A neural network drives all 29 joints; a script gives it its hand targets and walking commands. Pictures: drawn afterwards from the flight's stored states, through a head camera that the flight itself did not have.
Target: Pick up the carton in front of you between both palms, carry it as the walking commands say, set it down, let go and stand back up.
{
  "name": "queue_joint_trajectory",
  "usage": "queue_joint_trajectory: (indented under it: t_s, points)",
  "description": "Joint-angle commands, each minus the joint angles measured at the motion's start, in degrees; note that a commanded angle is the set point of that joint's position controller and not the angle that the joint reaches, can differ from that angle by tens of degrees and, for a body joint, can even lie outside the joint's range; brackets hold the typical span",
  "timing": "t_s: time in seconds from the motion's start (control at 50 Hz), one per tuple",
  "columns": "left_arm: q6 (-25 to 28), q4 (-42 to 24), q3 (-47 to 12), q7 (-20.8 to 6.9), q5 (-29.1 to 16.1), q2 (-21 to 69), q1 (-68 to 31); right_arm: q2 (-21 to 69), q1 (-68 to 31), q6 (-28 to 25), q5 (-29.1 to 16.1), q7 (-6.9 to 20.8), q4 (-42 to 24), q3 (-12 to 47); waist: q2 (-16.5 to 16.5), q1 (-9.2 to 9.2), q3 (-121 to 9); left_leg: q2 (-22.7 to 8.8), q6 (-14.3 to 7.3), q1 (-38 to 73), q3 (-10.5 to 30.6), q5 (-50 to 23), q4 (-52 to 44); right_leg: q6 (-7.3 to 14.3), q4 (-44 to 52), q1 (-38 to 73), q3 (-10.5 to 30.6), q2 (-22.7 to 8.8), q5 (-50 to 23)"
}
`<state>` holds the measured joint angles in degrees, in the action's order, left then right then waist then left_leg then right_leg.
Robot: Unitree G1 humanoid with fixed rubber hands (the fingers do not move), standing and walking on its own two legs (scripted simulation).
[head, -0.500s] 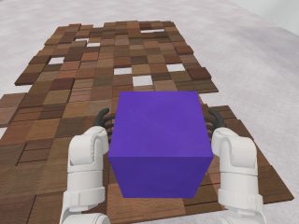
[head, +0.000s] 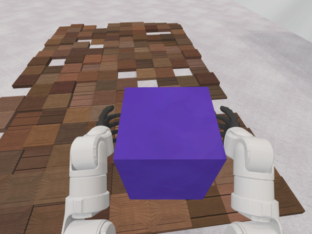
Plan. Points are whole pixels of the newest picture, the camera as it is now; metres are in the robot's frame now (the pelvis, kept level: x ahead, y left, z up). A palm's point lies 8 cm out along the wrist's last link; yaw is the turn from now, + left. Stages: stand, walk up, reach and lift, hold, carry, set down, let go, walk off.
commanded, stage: carry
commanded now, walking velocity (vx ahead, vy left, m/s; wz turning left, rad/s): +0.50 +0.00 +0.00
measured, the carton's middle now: (166, 147) +0.34 -0.01 +0.07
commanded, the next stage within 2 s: none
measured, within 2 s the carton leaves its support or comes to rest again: neither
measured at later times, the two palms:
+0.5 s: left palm (126, 93) +0.52 +0.12 +0.12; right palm (217, 92) +0.54 -0.18 +0.12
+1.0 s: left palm (142, 37) +0.87 +0.09 +0.17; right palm (211, 41) +0.84 -0.21 +0.17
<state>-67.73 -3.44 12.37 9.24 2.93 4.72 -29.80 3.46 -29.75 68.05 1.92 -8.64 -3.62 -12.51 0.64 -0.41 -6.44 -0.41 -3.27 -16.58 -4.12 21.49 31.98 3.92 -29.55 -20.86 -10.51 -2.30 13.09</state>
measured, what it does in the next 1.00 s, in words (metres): climbs: right foot, then left foot 0.06 m higher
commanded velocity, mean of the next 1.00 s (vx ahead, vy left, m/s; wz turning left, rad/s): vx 0.50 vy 0.00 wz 0.00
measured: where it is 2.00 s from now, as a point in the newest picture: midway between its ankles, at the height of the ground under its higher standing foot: (169, 128)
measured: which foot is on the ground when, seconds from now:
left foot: down 0.00-0.36, up 0.38-0.78, down 0.80-1.00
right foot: down 0.00-0.06, up 0.08-0.34, down 0.36-0.82, up 0.84-1.00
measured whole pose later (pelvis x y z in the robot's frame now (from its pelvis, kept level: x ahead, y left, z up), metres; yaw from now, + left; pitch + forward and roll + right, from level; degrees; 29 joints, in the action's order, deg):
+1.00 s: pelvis +0.50 -0.02 +0.04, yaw -2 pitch +4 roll +1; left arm -70.7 -12.9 17.8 9.2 1.8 5.8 -35.3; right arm 4.6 -35.3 69.6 0.2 -10.4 -11.0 -13.4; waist 0.3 -6.1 3.3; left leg 2.0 -12.2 -26.4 -8.4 14.1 35.9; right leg 2.6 -75.4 -35.4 0.5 0.0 22.2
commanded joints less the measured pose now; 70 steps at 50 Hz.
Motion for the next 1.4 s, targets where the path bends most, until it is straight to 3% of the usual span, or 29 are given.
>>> queue_joint_trajectory:
  t_s: [0.0,0.04,0.08,0.14,0.24,0.3,0.32,0.34,0.36,0.38,0.44,0.48,0.58,0.66,0.76,0.78,0.8,0.82,0.84,0.9,0.94,1.0,1.12,1.18,1.2,1.22,1.24,1.3,1.38]
  points:
    - [-0.48,-7.29,-35.11,-4.49,-17.36,43.26,-39.95,45.47,-40.03,-0.07,-17.29,4.41,-5.27,35.25,1.57,0.28,-16.02,-1.42,-2.69,5.15,1.44,3.37,-7.54,2.24,10.42,5.97,11.45,-9.97,24.35]
    - [-1.61,-7.31,-34.54,-3.92,-17.16,42.2,-40.71,42.84,-37.15,1.33,-16.35,3.89,-3.88,33.08,-10.68,-2.37,-13.91,-13.23,-6.68,13.77,21.75,14.6,-17.12,-2.03,-8.62,-7.41,2.32,-2.21,15.9]
    - [-2.81,-4.46,-32.48,-3.38,-15.99,40.66,-40.83,41.19,-38.56,2.34,-16.0,3.73,-3.29,32.0,-12.07,-4.25,-8.68,-18.71,-11.17,22.14,29.75,2.83,-16.6,-2.14,-17.79,-24.23,3.9,0.01,14.52]
    - [-3.91,-0.88,-29.99,-3.31,-14.89,41.37,-38.82,42.82,-41.58,3.06,-17.32,3.88,-3.86,32.42,-6.82,-4.73,-11.0,-18.0,-10.3,28.66,23.2,-16.9,-13.68,-1.92,-19.64,-29.12,5.49,-0.35,13.29]
    - [-3.88,-0.53,-29.19,-3.45,-14.09,43.63,-40.92,46.68,-45.76,2.72,-19.53,4.66,-5.68,33.69,-10.94,-3.92,-11.74,-13.99,-6.38,20.67,12.85,-24.32,-11.75,-2.22,-11.06,-16.86,2.66,2.1,4.58]
    - [-3.78,0.01,-28.66,-3.42,-12.93,43.35,-39.64,47.68,-45.03,2.81,-19.66,5.01,-4.81,34.29,-9.2,2.27,-17.73,-9.95,-2.14,8.61,2.55,-36.76,2.81,-0.52,-1.35,9.53,-3.64,7.41,-0.49]
    - [-3.74,0.52,-28.35,-3.47,-12.55,42.83,-38.94,47.43,-44.09,2.88,-19.44,5.02,-4.26,34.22,-3.58,4.48,-21.7,-7.39,-0.1,1.43,-0.98,-33.42,13.56,0.42,0.27,23.12,-0.94,5.47,-0.23]
    - [-3.85,1.09,-27.71,-3.67,-12.34,42.35,-36.7,46.55,-44.52,2.99,-18.52,4.9,-4.13,33.74,5.11,6.17,-23.31,-4.26,1.62,-10.51,-1.26,-13.7,27.57,2.14,5.17,31.72,18.81,-7.49,13.73]
    - [-3.94,1.34,-28.11,-3.83,-12.56,41.31,-38.08,46.67,-42.72,3.25,-17.29,4.69,-2.79,32.69,14.7,2.87,-21.22,4.15,2.74,-28.05,0.75,10.38,37.9,7.22,13.6,37.35,46.89,-19.97,10.26]
    - [-3.79,-0.66,-30.05,-4.24,-13.7,43.51,-41.78,46.43,-44.53,3.28,-16.4,4.43,-3.44,31.71,12.17,3.41,-21.79,0.22,0.37,-31.49,6.35,8.72,45.96,11.8,11.42,35.95,49.62,-21.51,12.08]
    - [-2.15,-7.58,-34.82,-6.52,-19.45,50.92,-49.7,51.44,-47.49,2.22,-15.85,4.61,-5.35,33.38,2.02,3.0,-17.33,-3.92,-0.48,-32.44,5.5,1.09,49.44,8.93,9.15,24.67,33.81,-15.61,3.95]
    - [-1.1,-10.07,-36.9,-7.44,-21.7,52.94,-51.62,52.7,-46.92,1.24,-15.12,4.49,-6.47,34.37,4.46,2.72,-17.77,-4.01,0.19,-32.6,4.1,-2.04,48.93,7.77,9.27,23.54,27.83,-13.54,-1.2]
    - [-0.23,-12.43,-38.07,-7.46,-22.32,48.82,-46.15,48.14,-41.55,-0.01,-12.91,3.4,-9.46,35.52,3.74,4.1,-19.11,-4.51,-0.07,-48.46,1.26,-0.99,56.98,10.3,5.53,34.65,24.68,-12.72,-13.31]
    - [-1.3,-11.66,-36.8,-6.99,-21.58,44.42,-43.01,44.06,-39.96,1.18,-12.5,2.95,-9.52,34.92,1.97,4.41,-13.67,-3.63,-0.28,-43.34,-2.27,-1.22,37.46,9.31,9.45,28.85,18.48,-8.76,-20.7]
    - [-2.73,-7.35,-35.34,-7.19,-20.64,43.78,-39.83,44.09,-38.01,2.63,-12.59,3.41,-6.48,34.92,11.23,0.77,-16.87,6.65,-3.02,-13.07,-12.52,-10.05,11.22,4.46,-1.13,26.11,6.72,-7.15,-68.71]
    - [-2.66,-7.5,-35.24,-7.21,-20.01,43.83,-40.02,44.44,-38.5,2.51,-13.16,3.72,-6.68,35.24,10.23,-2.95,-20.82,7.52,-2.8,-1.88,-11.89,-16.52,2.42,2.44,-13.31,25.54,4.06,-6.38,-68.9]
    - [-2.5,-8.24,-34.99,-7.18,-19.14,44.29,-41.28,45.09,-39.17,2.22,-13.96,3.99,-7.44,35.36,5.72,-6.37,-26.48,5.33,-4.66,16.35,-6.98,-19.79,-1.69,0.41,-25.75,13.79,2.98,-3.64,-55.17]
    - [-2.44,-10.36,-34.33,-7.31,-18.62,45.63,-42.82,45.75,-41.43,1.59,-14.82,4.21,-9.03,36.37,-13.92,-7.06,-32.73,-16.03,-17.41,34.89,29.23,-23.23,-3.04,-4.41,-50.86,-9.82,7.32,6.03,-7.45]
    - [-2.77,-10.03,-34.55,-7.23,-18.42,44.75,-43.21,48.53,-40.34,1.61,-16.68,4.68,-7.98,37.46,-17.4,-5.65,-35.47,-17.03,-19.43,34.59,40.3,-26.81,-6.72,-3.14,-62.14,-14.02,14.38,7.42,10.26]
    - [-1.89,-11.65,-32.32,-6.3,-16.24,45.33,-43.73,52.75,-48.19,0.93,-22.33,5.98,-15.09,41.57,-2.85,-4.82,-23.66,-14.99,-13.43,25.72,28.61,-25.28,-4.27,-0.96,-56.17,-24.78,15.19,1.26,9.67]
    - [-1.63,-11.85,-31.5,-5.42,-14.13,43.88,-41.48,53.32,-49.84,0.66,-24.76,6.3,-16.9,42.79,-2.35,-3.9,-22.91,-13.4,-11.76,21.39,23.76,-17.82,-6.19,-0.87,-47.61,-22.77,14.21,-0.15,8.36]
    - [-1.95,-11.27,-31.01,-4.41,-11.68,41.0,-38.83,50.57,-48.41,1.16,-25.13,6.25,-16.97,42.02,-3.26,-4.0,-21.15,-13.2,-12.3,18.44,18.33,-21.46,-7.88,-1.88,-31.13,-20.84,11.15,-0.19,10.25]
    - [-4.81,-7.17,-30.85,-4.34,-11.63,38.5,-38.35,45.79,-43.12,3.75,-22.08,6.4,-8.08,37.53,-9.15,-4.07,-17.13,-8.03,-7.45,10.3,5.08,-22.7,-6.25,-3.06,-2.31,-5.08,4.47,2.72,-16.37]
    - [-6.24,-3.29,-30.04,-5.0,-12.77,38.28,-40.42,44.66,-43.1,4.87,-19.11,5.84,-3.41,34.41,-5.83,-0.31,-16.79,-6.6,-4.45,8.56,1.46,-25.83,4.69,-2.33,5.75,5.52,1.0,3.73,-16.16]
    - [-6.56,-1.09,-29.36,-5.19,-13.12,38.2,-40.23,44.1,-42.56,5.23,-17.96,5.47,-1.35,33.05,-2.56,1.88,-18.48,-4.24,-2.54,3.69,-0.76,-22.37,13.58,-1.81,4.4,14.14,3.09,1.31,-13.4]
    - [-6.32,1.23,-29.13,-4.95,-12.87,37.73,-40.95,44.46,-43.3,5.71,-17.34,5.19,-0.96,31.8,11.4,3.01,-24.72,1.22,1.63,-12.97,-1.21,-13.5,27.13,6.7,3.99,31.21,24.99,-11.57,-10.91]
    - [-6.1,2.38,-29.01,-5.01,-13.86,39.94,-39.72,44.41,-44.1,6.01,-16.76,5.02,-1.27,31.04,17.59,5.31,-23.52,4.58,2.25,-25.38,-0.02,5.56,36.18,9.05,8.29,35.69,37.76,-15.69,-6.28]
    - [-4.97,-2.62,-32.73,-6.68,-19.19,49.43,-47.72,49.43,-46.45,5.14,-15.35,5.15,-0.44,30.57,1.58,5.5,-20.63,0.08,0.28,-29.61,4.37,3.62,36.98,7.79,6.94,30.68,33.46,-15.64,-11.58]
    - [-1.98,-3.39,-36.31,-8.9,-22.38,56.76,-50.17,53.35,-40.83,2.69,-11.22,5.28,1.82,30.49,5.67,4.74,-19.66,-0.18,0.67,-25.66,2.46,0.83,24.55,6.32,10.45,26.48,26.26,-13.51,-9.72]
